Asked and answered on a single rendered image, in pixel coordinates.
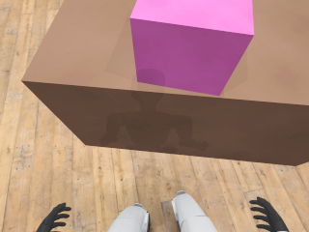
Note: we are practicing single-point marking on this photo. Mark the pedestal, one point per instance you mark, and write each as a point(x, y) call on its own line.
point(84, 72)

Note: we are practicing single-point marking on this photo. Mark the right robot thigh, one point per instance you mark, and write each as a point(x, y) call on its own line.
point(190, 215)

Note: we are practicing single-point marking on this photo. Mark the carton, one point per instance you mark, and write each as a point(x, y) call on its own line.
point(191, 45)

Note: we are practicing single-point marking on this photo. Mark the robot left hand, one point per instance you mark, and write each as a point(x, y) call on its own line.
point(48, 223)

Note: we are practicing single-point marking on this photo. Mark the robot left shin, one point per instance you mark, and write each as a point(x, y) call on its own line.
point(138, 205)

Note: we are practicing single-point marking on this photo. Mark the robot right hand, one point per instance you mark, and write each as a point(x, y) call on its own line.
point(276, 223)

